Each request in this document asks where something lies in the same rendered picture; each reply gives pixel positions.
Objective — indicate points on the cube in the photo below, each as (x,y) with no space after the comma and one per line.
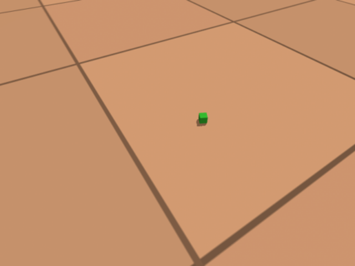
(203,118)

